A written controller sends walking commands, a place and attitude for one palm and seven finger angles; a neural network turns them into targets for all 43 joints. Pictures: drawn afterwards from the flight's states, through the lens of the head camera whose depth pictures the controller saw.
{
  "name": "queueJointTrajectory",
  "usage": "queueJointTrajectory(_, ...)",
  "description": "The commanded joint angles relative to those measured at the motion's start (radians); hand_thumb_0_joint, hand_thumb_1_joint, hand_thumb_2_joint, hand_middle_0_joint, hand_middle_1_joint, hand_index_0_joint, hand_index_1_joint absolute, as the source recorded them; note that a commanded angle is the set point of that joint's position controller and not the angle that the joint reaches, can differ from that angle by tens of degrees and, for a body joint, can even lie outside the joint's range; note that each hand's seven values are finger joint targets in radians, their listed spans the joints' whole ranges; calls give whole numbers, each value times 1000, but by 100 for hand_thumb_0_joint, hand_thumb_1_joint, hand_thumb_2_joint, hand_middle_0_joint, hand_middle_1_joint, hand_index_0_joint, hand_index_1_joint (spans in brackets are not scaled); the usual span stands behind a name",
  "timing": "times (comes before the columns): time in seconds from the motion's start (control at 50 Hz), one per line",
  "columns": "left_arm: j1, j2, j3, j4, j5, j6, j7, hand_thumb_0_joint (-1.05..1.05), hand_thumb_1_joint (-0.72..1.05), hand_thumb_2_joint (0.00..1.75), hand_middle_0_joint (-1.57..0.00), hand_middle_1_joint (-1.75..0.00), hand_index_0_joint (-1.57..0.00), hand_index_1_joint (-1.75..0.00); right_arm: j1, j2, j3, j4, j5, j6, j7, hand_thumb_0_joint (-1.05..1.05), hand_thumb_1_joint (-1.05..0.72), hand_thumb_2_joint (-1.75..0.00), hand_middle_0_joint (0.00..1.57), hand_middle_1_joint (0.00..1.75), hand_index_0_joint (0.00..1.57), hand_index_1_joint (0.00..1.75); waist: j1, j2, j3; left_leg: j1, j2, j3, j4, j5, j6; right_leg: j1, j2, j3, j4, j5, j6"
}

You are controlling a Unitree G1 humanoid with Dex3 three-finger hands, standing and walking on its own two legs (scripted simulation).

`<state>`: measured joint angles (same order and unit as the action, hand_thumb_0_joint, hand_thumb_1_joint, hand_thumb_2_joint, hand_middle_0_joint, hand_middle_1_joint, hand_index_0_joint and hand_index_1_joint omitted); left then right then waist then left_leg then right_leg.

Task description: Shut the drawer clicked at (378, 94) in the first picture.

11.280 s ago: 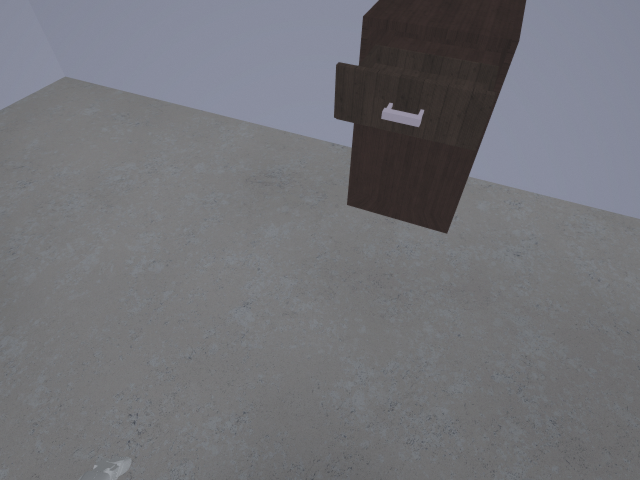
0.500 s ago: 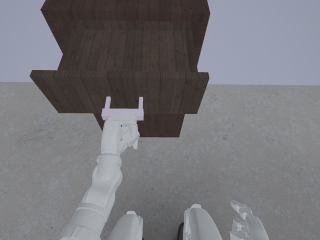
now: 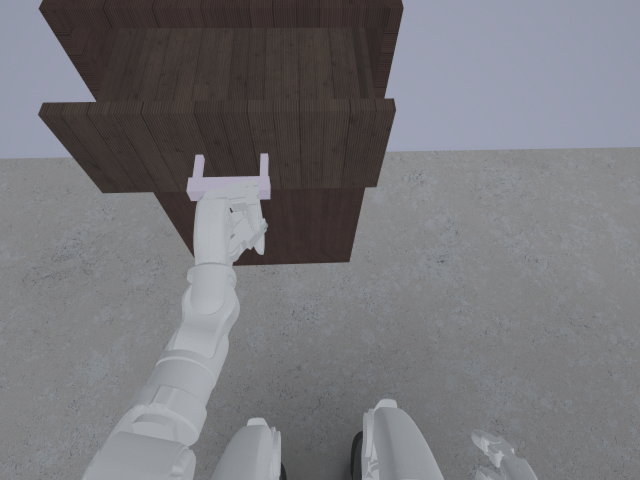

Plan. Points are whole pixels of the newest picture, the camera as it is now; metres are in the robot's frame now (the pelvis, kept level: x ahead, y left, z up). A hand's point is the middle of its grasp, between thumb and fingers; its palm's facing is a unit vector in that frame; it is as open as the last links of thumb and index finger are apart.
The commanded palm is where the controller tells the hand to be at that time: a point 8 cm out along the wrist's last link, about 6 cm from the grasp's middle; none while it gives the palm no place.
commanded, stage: push the drawer shut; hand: left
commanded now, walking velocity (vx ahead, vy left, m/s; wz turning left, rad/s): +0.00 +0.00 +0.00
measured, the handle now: (231, 175) +0.50 +0.11 +0.03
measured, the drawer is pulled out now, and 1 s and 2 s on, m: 0.15 0.04 0.00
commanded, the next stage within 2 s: pull the fist back off the drawer in 1.56 s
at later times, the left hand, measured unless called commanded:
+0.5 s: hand (260, 190) +0.47 +0.07 +0.03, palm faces +0.02 -1.00 -0.03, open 3.0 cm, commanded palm +0.46 +0.12 +0.03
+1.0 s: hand (266, 151) +0.53 +0.06 +0.03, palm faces +0.02 -1.00 -0.04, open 3.3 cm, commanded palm +0.52 +0.10 +0.03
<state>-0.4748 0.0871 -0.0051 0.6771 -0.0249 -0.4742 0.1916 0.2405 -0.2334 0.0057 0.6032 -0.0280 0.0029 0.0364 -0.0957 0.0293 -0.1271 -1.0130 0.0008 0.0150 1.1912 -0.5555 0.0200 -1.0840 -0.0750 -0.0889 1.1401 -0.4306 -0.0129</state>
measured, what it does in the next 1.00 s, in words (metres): stands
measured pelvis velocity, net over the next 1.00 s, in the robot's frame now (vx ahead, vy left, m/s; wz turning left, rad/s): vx -0.01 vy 0.00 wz -0.03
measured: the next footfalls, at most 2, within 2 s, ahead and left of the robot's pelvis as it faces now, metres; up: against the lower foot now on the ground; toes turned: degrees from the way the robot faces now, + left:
none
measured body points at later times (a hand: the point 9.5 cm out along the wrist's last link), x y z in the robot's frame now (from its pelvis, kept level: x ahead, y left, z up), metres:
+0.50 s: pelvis +0.00 +0.00 +0.00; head +0.13 -0.01 +0.42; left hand +0.46 +0.12 +0.03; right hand +0.04 -0.27 -0.13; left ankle +0.00 +0.11 -0.64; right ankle +0.06 -0.12 -0.64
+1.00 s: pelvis -0.01 +0.00 -0.01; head +0.16 +0.01 +0.40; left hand +0.52 +0.11 +0.04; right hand -0.02 -0.25 -0.13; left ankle +0.00 +0.11 -0.64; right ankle +0.06 -0.12 -0.64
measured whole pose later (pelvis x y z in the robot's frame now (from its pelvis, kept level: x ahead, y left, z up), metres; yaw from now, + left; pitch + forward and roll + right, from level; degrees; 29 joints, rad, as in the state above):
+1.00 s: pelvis -0.01 +0.00 -0.01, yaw -1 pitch +28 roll -2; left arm -1.01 0.28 0.26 1.23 0.04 -0.56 0.17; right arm 0.36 -0.24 0.02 0.66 -0.08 0.02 0.07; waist -0.22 0.04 -0.13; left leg -1.18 0.02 0.02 1.25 -0.55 0.03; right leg -1.24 -0.06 -0.08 1.17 -0.40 -0.01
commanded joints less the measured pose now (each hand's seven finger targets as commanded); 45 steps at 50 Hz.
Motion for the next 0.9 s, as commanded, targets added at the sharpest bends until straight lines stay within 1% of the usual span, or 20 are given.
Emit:
queueJointTrajectory(0.0, -445, 70, 37, -121, 12, -62, -3, 0, 90, 90, -140, -160, -140, -160, 93, -143, -54, -80, -2, -30, -16, 0, -90, -90, 20, 30, 20, 30, -72, -57, -405, 106, -12, -35, -179, 206, 2, 331, 54, 60, -142, 140, -7)
queueJointTrajectory(0.06, -479, 68, 44, -82, 11, -78, -13, 0, 90, 90, -140, -160, -140, -160, 105, -140, -54, -70, -4, -30, -14, 0, -90, -90, 20, 30, 20, 30, -75, -40, -423, 105, -14, -25, -173, 214, 1, 339, 53, 67, -142, 161, -6)
queueJointTrajectory(0.1, -512, 116, 90, -65, 10, -87, -15, 0, 90, 90, -140, -160, -140, -160, 118, -144, -56, -66, -7, -31, -13, 0, -90, -90, 20, 30, 20, 30, -72, -12, -436, 102, -16, -22, -168, 227, 1, 345, 55, 69, -136, 176, -8)
queueJointTrajectory(0.16, -511, 136, 121, -45, 2, -98, -29, 0, 90, 90, -140, -160, -140, -160, 130, -142, -57, -63, -9, -30, -12, 0, -90, -90, 20, 30, 20, 30, -66, -26, -484, 92, -18, -10, -162, 252, 1, 393, 56, 84, -137, 224, -5)
queueJointTrajectory(0.2, -527, 149, 133, -12, -1, -99, -39, 0, 90, 90, -140, -160, -140, -160, 139, -145, -57, -61, -9, -29, -11, 0, -90, -90, 20, 30, 20, 30, -69, -25, -471, 84, -17, -14, -166, 254, 0, 388, 58, 79, -132, 228, -6)
queueJointTrajectory(0.22, -562, 139, 127, -4, -3, -101, -42, 0, 90, 90, -140, -160, -140, -160, 141, -145, -56, -53, -9, -30, -10, 0, -90, -90, 20, 30, 20, 30, -81, -28, -465, 80, -16, -13, -162, 245, 1, 377, 58, 80, -135, 221, -3)
queueJointTrajectory(0.26, -573, 153, 145, 14, -5, -109, -46, 0, 90, 90, -140, -160, -140, -160, 150, -147, -58, -49, -9, -30, -9, 0, -90, -90, 20, 30, 20, 30, -77, -26, -463, 68, -18, -10, -162, 235, 1, 381, 58, 85, -139, 212, -4)
queueJointTrajectory(0.28, -602, 157, 147, 17, -5, -114, -45, 0, 90, 90, -140, -160, -140, -160, 153, -147, -59, -44, -9, -30, -9, 0, -90, -90, 20, 30, 20, 30, -89, -25, -458, 77, -15, -11, -161, 240, 1, 369, 59, 83, -140, 217, -3)
queueJointTrajectory(0.3, -615, 163, 151, 28, -7, -117, -48, 0, 90, 90, -140, -160, -140, -160, 161, -150, -61, -44, -11, -31, -9, 0, -90, -90, 20, 30, 20, 30, -92, -36, -462, 76, -15, -15, -158, 240, 4, 366, 61, 81, -136, 216, -2)
queueJointTrajectory(0.32, -636, 175, 159, 28, 1, -123, -51, 0, 90, 90, -140, -160, -140, -160, 168, -151, -60, -41, -12, -30, -8, 0, -90, -90, 20, 30, 20, 30, -90, -13, -470, 86, -15, -15, -161, 244, 0, 358, 62, 80, -133, 216, -2)
queueJointTrajectory(0.36, -654, 166, 157, 59, 1, -129, -52, 0, 90, 90, -140, -160, -140, -160, 170, -151, -61, -36, -12, -30, -5, 0, -90, -90, 20, 30, 20, 30, -93, -11, -468, 80, -16, -14, -160, 226, 1, 349, 62, 80, -137, 195, -3)
queueJointTrajectory(0.4, -729, 186, 168, 84, 3, -140, -51, 0, 90, 90, -140, -160, -140, -160, 182, -153, -59, -26, -16, -32, -7, 0, -90, -90, 20, 30, 20, 30, -115, -26, -454, 55, -17, -17, -153, 195, 7, 337, 64, 86, -140, 167, 2)
queueJointTrajectory(0.44, -737, 212, 195, 125, 10, -147, -50, 0, 90, 90, -140, -160, -140, -160, 187, -156, -59, -24, -16, -30, -6, 0, -90, -90, 20, 30, 20, 30, -108, -25, -452, 39, -20, -15, -154, 176, 6, 339, 64, 92, -145, 144, 1)
queueJointTrajectory(0.5, -811, 229, 201, 142, 20, -160, -51, 0, 90, 90, -140, -160, -140, -160, 203, -160, -60, -17, -22, -30, -5, 0, -90, -90, 20, 30, 20, 30, -122, 8, -478, 66, -18, -23, -150, 188, 7, 307, 67, 83, -133, 149, -1)
queueJointTrajectory(0.58, -884, 249, 210, 196, 34, -160, -50, 0, 90, 90, -140, -160, -140, -160, 221, -168, -58, -8, -27, -23, -2, 0, -90, -90, 20, 30, 20, 30, -140, 16, -496, 78, -14, -37, -144, 189, 6, 268, 70, 76, -125, 134, 0)
queueJointTrajectory(0.64, -923, 244, 201, 231, 43, -159, -50, 0, 90, 90, -140, -160, -140, -160, 234, -171, -56, -4, -32, -18, 5, 0, -90, -90, 20, 30, 20, 30, -145, 65, -517, 117, -12, -50, -143, 216, 0, 225, 74, 64, -114, 137, -5)
queueJointTrajectory(0.74, -991, 256, 211, 285, 49, -154, -40, 0, 90, 90, -140, -160, -140, -160, 257, -181, -54, 2, -40, -10, 12, 0, -90, -90, 20, 30, 20, 30, -171, 51, -501, 112, -6, -66, -138, 212, 1, 184, 77, 57, -112, 122, -4)
queueJointTrajectory(0.78, -1032, 302, 241, 293, 57, -153, -34, 0, 90, 90, -140, -160, -140, -160, 269, -183, -53, 7, -45, -7, 11, 0, -90, -90, 20, 30, 20, 30, -177, 41, -511, 88, -7, -63, -129, 202, 6, 195, 79, 63, -112, 119, -2)
queueJointTrajectory(0.84, -1066, 283, 227, 290, 63, -160, -32, 0, 90, 90, -140, -160, -140, -160, 283, -182, -53, 7, -52, -2, 19, 0, -90, -90, 20, 30, 20, 30, -177, 100, -546, 146, -5, -77, -129, 252, -3, 163, 81, 51, -100, 143, -6)
queueJointTrajectory(0.88, -1077, 318, 252, 313, 69, -156, -29, 0, 90, 90, -140, -160, -140, -160, 295, -187, -52, 12, -55, 4, 21, 0, -90, -90, 20, 30, 20, 30, -185, 78, -538, 133, -1, -78, -123, 256, -2, 162, 83, 51, -100, 144, -6)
